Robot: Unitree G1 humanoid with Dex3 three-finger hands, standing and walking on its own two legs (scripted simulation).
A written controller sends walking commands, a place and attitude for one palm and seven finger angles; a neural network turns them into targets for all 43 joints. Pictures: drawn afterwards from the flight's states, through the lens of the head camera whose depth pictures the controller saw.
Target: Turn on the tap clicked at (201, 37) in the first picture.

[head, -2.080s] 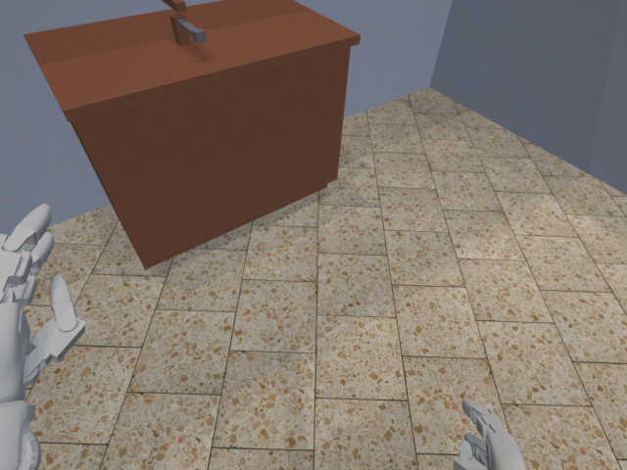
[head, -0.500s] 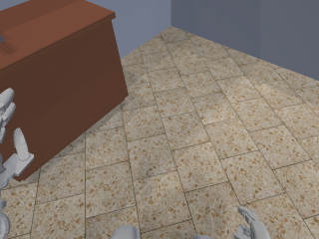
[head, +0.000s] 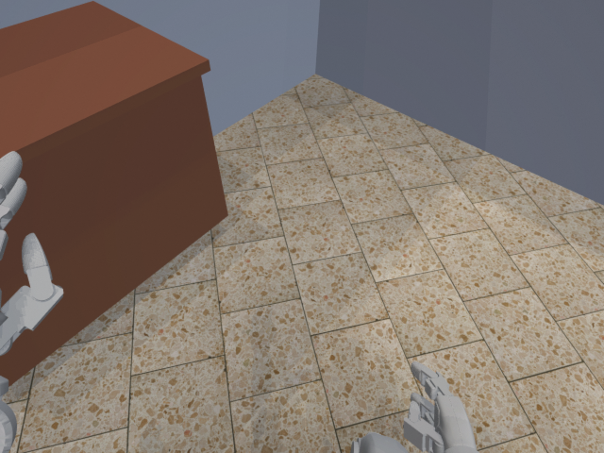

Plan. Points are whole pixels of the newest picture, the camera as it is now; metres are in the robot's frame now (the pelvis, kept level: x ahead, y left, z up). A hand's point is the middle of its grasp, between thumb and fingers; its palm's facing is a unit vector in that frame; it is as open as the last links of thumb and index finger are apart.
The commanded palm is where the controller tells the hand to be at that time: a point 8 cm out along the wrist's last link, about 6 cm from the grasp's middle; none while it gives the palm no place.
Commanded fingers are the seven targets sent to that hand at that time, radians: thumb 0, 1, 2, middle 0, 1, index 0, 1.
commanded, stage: walk to a spot facing it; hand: left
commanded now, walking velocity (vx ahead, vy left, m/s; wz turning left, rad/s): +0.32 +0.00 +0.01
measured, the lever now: out of the picture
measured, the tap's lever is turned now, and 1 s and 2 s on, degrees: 0 0 0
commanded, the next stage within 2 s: turn to face it in 0.20 s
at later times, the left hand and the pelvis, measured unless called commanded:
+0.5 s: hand (122, 196) +0.33 +0.22 +0.18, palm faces +0.49 -0.74 -0.46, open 7.4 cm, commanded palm +0.27 +0.26 +0.18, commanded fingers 0.00 0.90 0.90 -0.20 -0.30 -0.20 -0.30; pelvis +0.15 -0.03 -0.01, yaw +7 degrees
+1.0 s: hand (128, 244) +0.28 +0.20 +0.17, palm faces +0.71 -0.58 -0.40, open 7.4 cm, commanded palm +0.22 +0.22 +0.18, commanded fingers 0.00 0.90 0.90 -0.20 -0.30 -0.20 -0.30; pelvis +0.17 -0.10 +0.00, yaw +22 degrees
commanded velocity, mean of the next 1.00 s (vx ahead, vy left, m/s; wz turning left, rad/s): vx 0.06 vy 0.00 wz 0.43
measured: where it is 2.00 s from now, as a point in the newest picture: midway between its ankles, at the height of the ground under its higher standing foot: outside the picture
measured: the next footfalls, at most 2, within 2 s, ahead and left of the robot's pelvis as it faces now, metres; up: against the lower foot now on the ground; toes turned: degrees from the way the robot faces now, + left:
right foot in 0.14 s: +0.15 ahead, -0.15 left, +0.00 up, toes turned -10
left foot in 0.52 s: +0.25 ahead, +0.10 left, +0.00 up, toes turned +18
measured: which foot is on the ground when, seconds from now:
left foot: down 0.00-0.14, up 0.16-0.50, down 0.52-0.86, up 0.88-1.00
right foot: up 0.00-0.12, down 0.14-0.52, up 0.54-0.84, down 0.86-1.00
